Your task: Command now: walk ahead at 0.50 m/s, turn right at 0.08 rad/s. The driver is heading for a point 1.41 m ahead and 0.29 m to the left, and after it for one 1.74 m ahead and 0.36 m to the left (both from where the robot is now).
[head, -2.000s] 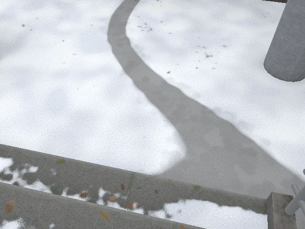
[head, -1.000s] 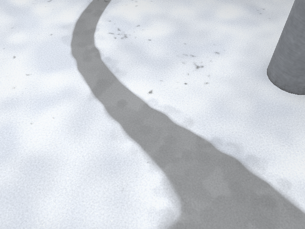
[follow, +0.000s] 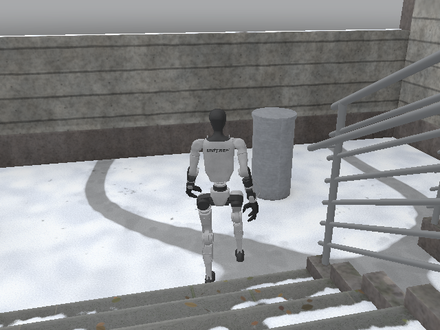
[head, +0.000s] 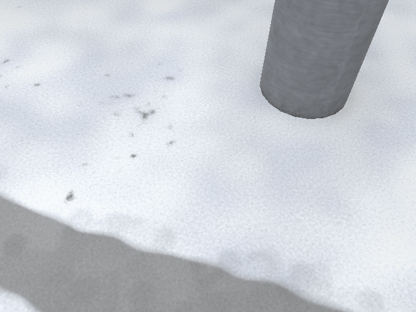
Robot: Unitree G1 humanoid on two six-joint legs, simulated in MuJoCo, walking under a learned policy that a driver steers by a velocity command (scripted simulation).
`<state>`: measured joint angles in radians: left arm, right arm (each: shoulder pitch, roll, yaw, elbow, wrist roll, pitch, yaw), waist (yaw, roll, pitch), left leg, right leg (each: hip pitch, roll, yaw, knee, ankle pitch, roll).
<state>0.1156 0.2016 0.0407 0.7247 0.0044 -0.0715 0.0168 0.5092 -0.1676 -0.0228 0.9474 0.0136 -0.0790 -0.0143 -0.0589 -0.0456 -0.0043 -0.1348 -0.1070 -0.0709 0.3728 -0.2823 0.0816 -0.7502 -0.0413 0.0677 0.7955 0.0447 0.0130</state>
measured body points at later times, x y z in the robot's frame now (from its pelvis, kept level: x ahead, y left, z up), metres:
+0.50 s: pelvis +0.27 -0.02 +0.01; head +0.30 -0.03 +0.45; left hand +0.29 +0.25 -0.12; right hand +0.44 -0.28 -0.10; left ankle +0.43 +0.15 -0.68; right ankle +0.23 -0.11 -0.74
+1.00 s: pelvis +0.38 +0.01 -0.01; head +0.39 +0.00 +0.44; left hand +0.44 +0.27 -0.14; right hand +0.51 -0.23 -0.14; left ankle +0.46 +0.12 -0.74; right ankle +0.38 -0.14 -0.74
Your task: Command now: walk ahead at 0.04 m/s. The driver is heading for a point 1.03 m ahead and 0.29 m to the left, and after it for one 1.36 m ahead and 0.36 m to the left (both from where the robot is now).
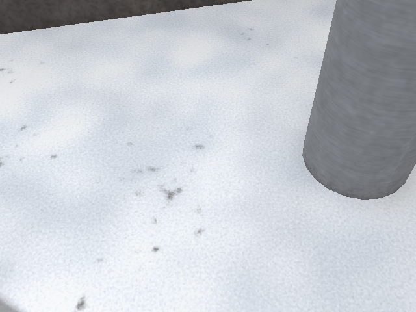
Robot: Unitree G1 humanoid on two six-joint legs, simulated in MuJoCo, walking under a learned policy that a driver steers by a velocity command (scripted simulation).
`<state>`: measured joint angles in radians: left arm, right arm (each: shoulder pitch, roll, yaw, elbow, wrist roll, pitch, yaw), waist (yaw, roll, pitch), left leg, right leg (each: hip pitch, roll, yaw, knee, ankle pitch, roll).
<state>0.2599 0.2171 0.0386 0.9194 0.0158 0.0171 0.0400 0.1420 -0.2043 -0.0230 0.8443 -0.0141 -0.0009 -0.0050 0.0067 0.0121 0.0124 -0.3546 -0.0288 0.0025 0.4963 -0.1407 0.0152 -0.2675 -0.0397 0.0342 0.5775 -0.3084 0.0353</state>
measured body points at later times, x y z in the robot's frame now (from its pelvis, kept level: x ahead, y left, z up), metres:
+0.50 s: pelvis +0.06 -0.01 +0.00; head +0.06 +0.00 +0.45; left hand +0.06 +0.24 -0.15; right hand +0.14 -0.27 -0.14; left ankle +0.07 +0.10 -0.72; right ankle +0.00 -0.14 -0.73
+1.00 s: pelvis +0.27 -0.03 -0.01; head +0.30 -0.03 +0.44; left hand +0.51 +0.20 -0.09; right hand +0.18 -0.29 -0.14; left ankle +0.09 +0.10 -0.73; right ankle +0.42 -0.14 -0.73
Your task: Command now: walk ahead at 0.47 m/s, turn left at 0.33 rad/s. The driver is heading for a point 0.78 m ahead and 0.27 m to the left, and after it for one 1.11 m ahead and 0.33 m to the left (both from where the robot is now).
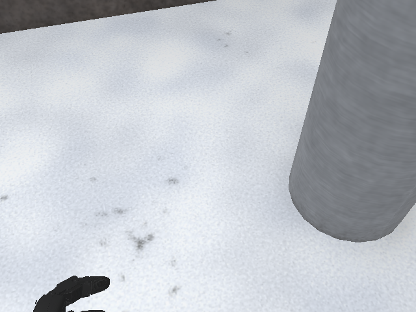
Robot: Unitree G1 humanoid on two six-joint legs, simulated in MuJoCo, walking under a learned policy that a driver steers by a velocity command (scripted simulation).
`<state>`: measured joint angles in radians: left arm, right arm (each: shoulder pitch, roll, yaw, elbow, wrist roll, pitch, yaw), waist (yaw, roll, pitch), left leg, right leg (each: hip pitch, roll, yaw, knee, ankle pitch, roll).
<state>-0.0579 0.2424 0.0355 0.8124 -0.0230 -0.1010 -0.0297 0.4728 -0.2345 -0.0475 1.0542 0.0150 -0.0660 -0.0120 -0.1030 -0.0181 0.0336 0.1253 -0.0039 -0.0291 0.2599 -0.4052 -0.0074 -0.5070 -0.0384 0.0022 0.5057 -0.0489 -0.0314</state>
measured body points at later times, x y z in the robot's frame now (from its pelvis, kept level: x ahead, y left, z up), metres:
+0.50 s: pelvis +0.25 +0.01 +0.01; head +0.27 +0.03 +0.45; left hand +0.18 +0.28 -0.14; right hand +0.50 -0.17 -0.09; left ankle +0.37 +0.18 -0.69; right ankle +0.15 -0.13 -0.73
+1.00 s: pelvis +0.51 +0.13 +0.01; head +0.53 +0.17 +0.46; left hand +0.59 +0.46 -0.07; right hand +0.70 -0.10 -0.09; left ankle +0.37 +0.17 -0.73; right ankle +0.74 +0.10 -0.69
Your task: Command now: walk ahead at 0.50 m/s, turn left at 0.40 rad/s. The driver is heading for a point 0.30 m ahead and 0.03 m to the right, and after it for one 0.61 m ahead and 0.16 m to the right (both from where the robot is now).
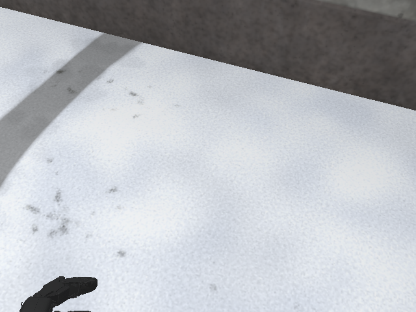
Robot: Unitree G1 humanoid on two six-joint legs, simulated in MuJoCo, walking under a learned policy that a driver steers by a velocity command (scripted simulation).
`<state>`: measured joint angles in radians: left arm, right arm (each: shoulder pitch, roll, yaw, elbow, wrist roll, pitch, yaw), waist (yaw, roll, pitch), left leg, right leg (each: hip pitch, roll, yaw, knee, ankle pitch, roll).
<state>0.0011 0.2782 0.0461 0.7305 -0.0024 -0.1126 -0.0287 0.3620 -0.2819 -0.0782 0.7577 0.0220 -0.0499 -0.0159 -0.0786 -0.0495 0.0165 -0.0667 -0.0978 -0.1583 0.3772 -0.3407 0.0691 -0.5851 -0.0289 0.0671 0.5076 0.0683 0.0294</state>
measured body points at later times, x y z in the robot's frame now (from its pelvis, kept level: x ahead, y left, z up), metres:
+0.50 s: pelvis +0.27 -0.02 +0.00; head +0.30 -0.02 +0.45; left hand +0.25 +0.26 -0.12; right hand +0.52 -0.24 -0.06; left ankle +0.42 +0.12 -0.71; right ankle +0.18 -0.13 -0.74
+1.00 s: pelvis +0.51 -0.04 -0.01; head +0.55 -0.06 +0.44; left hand +0.80 +0.11 -0.08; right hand +0.44 -0.33 -0.13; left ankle +0.42 +0.12 -0.74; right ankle +0.62 -0.19 -0.73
